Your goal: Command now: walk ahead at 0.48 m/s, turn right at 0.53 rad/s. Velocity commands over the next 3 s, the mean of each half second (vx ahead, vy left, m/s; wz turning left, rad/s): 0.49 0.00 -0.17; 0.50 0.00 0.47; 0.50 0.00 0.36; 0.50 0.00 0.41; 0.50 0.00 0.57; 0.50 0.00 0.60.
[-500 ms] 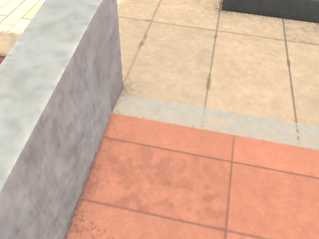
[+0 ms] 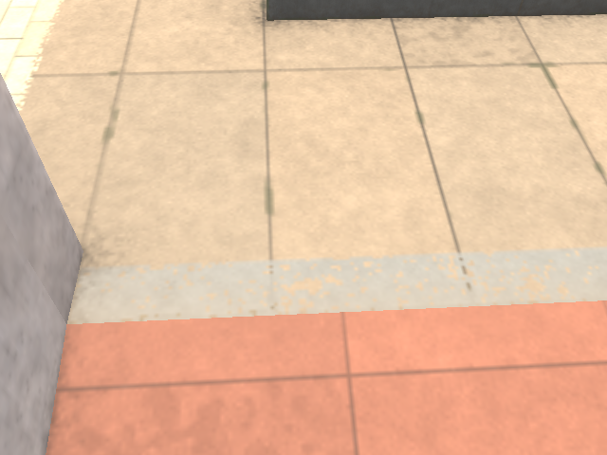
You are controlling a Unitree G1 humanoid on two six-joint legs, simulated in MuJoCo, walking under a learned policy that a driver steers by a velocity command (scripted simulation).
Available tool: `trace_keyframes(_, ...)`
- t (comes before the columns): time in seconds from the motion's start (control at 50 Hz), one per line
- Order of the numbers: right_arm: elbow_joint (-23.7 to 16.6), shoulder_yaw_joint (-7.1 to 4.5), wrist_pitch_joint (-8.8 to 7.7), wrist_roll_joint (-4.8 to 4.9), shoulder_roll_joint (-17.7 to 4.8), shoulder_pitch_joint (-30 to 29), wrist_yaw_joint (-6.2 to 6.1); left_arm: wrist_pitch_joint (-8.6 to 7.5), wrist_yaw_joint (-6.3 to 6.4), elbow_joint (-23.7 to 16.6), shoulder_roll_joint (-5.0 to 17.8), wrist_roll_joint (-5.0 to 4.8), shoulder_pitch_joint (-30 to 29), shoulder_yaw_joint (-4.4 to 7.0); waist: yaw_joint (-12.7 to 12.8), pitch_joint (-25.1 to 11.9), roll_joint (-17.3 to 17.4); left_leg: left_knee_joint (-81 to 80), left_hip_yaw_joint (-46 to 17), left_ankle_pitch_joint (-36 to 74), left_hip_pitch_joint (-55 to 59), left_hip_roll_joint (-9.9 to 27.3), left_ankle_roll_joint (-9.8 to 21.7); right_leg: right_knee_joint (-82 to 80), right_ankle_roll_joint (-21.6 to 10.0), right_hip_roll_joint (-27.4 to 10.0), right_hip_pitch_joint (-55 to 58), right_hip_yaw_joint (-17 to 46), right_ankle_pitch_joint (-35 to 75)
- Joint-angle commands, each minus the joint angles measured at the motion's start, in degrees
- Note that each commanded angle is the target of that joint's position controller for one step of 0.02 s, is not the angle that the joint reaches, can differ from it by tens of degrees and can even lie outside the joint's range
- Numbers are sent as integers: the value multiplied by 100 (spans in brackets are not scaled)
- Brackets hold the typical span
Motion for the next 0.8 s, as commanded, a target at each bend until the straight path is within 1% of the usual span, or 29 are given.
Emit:
trace_keyframes(0.02,-507,-123,95,-109,-485,58,-23,-243,-18,-31,358,-94,319,147,-193,113,439,562,-124,-92,-1653,345,97,-1581,-433,-1286,881,1830,3723)
trace_keyframes(0.04,-695,-57,222,-148,-343,181,15,-279,-4,-6,632,-15,459,191,-264,-350,-123,528,10,-198,-1883,205,-67,-1866,-653,-1480,963,2189,3091)
trace_keyframes(0.06,-752,-49,297,-214,-393,-106,17,-329,-11,43,642,-73,510,210,-211,-180,-52,406,53,-96,-2091,315,-122,-2120,-606,-1334,747,2178,2536)
trace_keyframes(0.08,-872,-51,331,-224,-417,-469,21,-355,-3,64,674,-66,551,208,-120,-105,-73,244,165,70,-2242,296,-140,-2237,-499,-1183,644,2082,2314)
trace_keyframes(0.14,-1262,-3,380,-214,-449,-1488,71,-347,69,272,660,-71,1220,175,256,32,-83,-605,538,491,-2633,215,-305,-2497,-153,-1130,1011,1890,3560)
trace_keyframes(0.18,-1330,56,398,-209,-348,-1757,100,-304,137,402,604,-78,1533,146,417,-182,-230,-1018,693,622,-2743,95,-316,-2389,18,-1105,1689,1729,4517)
trace_keyframes(0.22,-1394,127,398,-177,-254,-2061,146,-262,184,478,586,-59,1681,122,558,-274,-319,-1704,848,681,-2532,-52,-234,-2411,83,-1160,2096,1631,5198)
trace_keyframes(0.26,-1439,177,415,-97,-204,-2337,160,-250,206,563,648,-20,1748,104,617,-227,-430,-2448,1093,522,-2176,-237,-20,-2492,98,-1321,2481,1463,6099)
trace_keyframes(0.3,-1280,141,420,-14,-334,-2012,125,-294,227,562,764,32,1548,89,327,-474,-712,-2999,1328,212,-1070,-592,279,-2029,256,-1485,2591,1124,8346)
trace_keyframes(0.32,-1109,52,421,27,-540,-1527,73,-322,267,582,841,93,1505,112,80,-706,-946,-3111,1287,-97,-593,-765,412,-1549,319,-1700,2815,1105,9308)
trace_keyframes(0.34,-852,-69,405,90,-790,-702,11,-324,304,597,925,170,1399,152,-316,-1022,-1027,-3423,1102,-376,-79,-867,571,-702,370,-1873,3103,1081,9741)
trace_keyframes(0.36,-577,-163,355,101,-976,165,-36,-333,305,538,1090,147,1117,220,-791,-1309,-918,-4084,818,-136,804,-799,753,412,421,-1865,2948,915,9337)
trace_keyframes(0.38,-258,-295,280,62,-1215,1181,-90,-382,296,392,1115,88,784,248,-1338,-1693,-422,-4772,-253,-377,2323,-223,1094,2370,452,-1479,1887,702,7379)
trace_keyframes(0.4,-10,-313,285,118,-1374,1271,-83,-473,219,245,136,258,866,15,-726,-1599,1202,-4642,-2036,475,3326,1048,1477,4162,594,-460,28,458,253)
trace_keyframes(0.42,-146,-329,347,138,-1401,661,-39,-496,74,-50,340,227,1341,39,-122,-1664,1556,-6382,-5205,-273,3645,1497,2203,5154,689,-95,-1706,896,-1)
trace_keyframes(0.44,-334,-327,335,90,-1020,-67,-59,-507,49,-121,563,246,814,33,53,-593,429,-6679,-4585,-1120,2846,1465,2151,5382,665,-510,-2246,979,603)
trace_keyframes(0.46,-322,-284,303,79,-770,-173,-46,-531,11,-262,638,236,387,34,50,-260,-122,-6706,-3780,-591,2242,1267,2004,5276,675,-679,-2201,870,843)
trace_keyframes(0.48,-191,-254,246,74,-600,-112,-34,-509,9,-352,513,211,280,-4,234,2,-391,-6699,-2995,433,1757,1002,1810,5033,737,-835,-2068,821,897)
trace_keyframes(0.5,-92,-244,171,63,-528,-52,-48,-420,7,-439,401,198,285,-41,375,24,-445,-6682,-2449,917,1345,713,1674,4859,819,-930,-1861,793,904)
trace_keyframes(0.52,20,-224,91,79,-462,68,-21,-322,15,-479,298,179,183,-76,396,125,-365,-6606,-1877,1517,1014,390,1468,4670,798,-1028,-1707,694,870)
trace_keyframes(0.54,55,-268,49,64,-630,136,-23,-224,3,-582,177,172,283,-120,500,-69,-37,-6597,-1791,1585,1056,318,1528,4612,842,-979,-1811,585,791)
trace_keyframes(0.58,94,-310,0,82,-790,365,-35,-120,-5,-770,106,238,-39,-182,406,-76,170,-6761,-1664,1613,959,180,1519,4365,909,-1053,-2159,382,762)
trace_keyframes(0.66,177,-335,66,86,-822,877,-116,-77,-35,-1237,47,224,-1208,-292,18,-5,301,-7037,-1533,2378,1249,60,1267,2916,1150,-1119,-2346,51,1207)
trace_keyframes(0.68,197,-345,89,95,-824,977,-135,-75,-48,-1299,-50,199,-1423,-343,-70,-51,292,-6986,-1511,2707,1444,55,1187,2490,1176,-1056,-2277,1,1220)
trace_keyframes(0.7,225,-396,122,68,-946,1109,-136,-81,-57,-1375,-102,155,-1656,-378,-205,-114,391,-6920,-1537,2912,1721,92,1143,2094,1166,-1001,-2228,-60,1127)
trace_keyframes(0.74,303,-443,178,53,-1050,1316,-148,-92,-70,-1462,-105,82,-1994,-407,-369,-171,499,-6767,-1623,3351,2238,235,1154,1466,1075,-835,-2144,-155,953)
trace_keyframes(0.76,312,-459,199,36,-1102,1298,-151,-110,-64,-1490,-64,35,-2009,-400,-347,-219,637,-6648,-1672,3641,2338,337,1145,1209,995,-750,-1917,-193,877)
trace_keyframes(0.78,274,-457,200,28,-1119,1116,-139,-135,-36,-1427,2,-2,-1769,-371,-169,-348,686,-6380,-1562,4438,2248,342,1050,967,871,-582,-1335,-256,740)
trace_keyframes(0.8,208,-460,176,22,-1175,936,-114,-162,19,-1267,132,-29,-1220,-300,113,-627,744,-5852,-1494,5521,2072,329,898,745,732,-340,-437,-292,455)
